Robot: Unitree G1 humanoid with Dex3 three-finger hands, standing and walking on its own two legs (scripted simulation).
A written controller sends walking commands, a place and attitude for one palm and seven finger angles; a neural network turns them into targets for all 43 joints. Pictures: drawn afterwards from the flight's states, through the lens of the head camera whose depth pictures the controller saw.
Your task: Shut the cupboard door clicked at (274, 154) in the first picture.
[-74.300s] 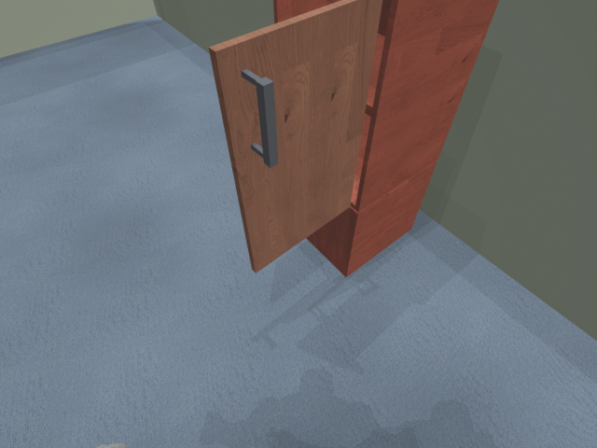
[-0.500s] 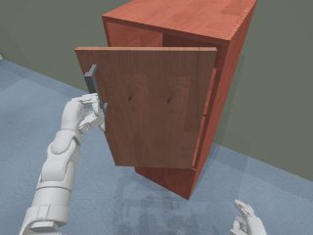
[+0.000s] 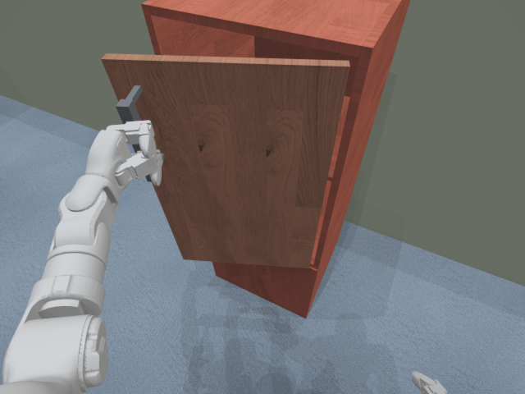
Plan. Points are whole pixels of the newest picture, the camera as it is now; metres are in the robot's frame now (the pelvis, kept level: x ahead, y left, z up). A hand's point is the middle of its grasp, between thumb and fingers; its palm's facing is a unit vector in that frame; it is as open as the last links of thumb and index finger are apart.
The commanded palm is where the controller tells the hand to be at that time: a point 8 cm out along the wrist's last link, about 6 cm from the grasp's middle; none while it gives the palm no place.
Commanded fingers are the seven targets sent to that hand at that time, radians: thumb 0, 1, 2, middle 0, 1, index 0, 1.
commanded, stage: push the door shut along its arc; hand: left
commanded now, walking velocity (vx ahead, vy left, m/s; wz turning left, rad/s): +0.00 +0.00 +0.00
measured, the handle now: (145, 136) +0.49 +0.21 +0.14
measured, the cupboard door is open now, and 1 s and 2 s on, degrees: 21 5 0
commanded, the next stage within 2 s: pull the fist back off the door in 1.22 s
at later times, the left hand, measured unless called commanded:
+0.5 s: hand (168, 140) +0.47 +0.16 +0.15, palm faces -0.22 -0.97 -0.03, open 3.1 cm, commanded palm +0.48 +0.19 +0.14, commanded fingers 0.00 0.90 0.90 -1.30 -1.50 -1.30 -1.50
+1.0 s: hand (208, 116) +0.53 +0.10 +0.15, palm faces -0.36 -0.93 +0.00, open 3.1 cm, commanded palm +0.53 +0.15 +0.14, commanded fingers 0.00 0.90 0.90 -1.30 -1.50 -1.30 -1.50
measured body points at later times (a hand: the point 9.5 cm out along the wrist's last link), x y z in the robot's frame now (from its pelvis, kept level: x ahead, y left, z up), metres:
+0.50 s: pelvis -0.01 +0.02 -0.01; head +0.05 +0.02 +0.43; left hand +0.47 +0.22 +0.15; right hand +0.04 -0.25 -0.13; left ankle -0.01 +0.11 -0.73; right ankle +0.01 -0.10 -0.73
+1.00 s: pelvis +0.02 +0.02 -0.02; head +0.11 +0.01 +0.42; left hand +0.55 +0.16 +0.15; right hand -0.01 -0.25 -0.13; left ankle -0.01 +0.11 -0.73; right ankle +0.01 -0.10 -0.73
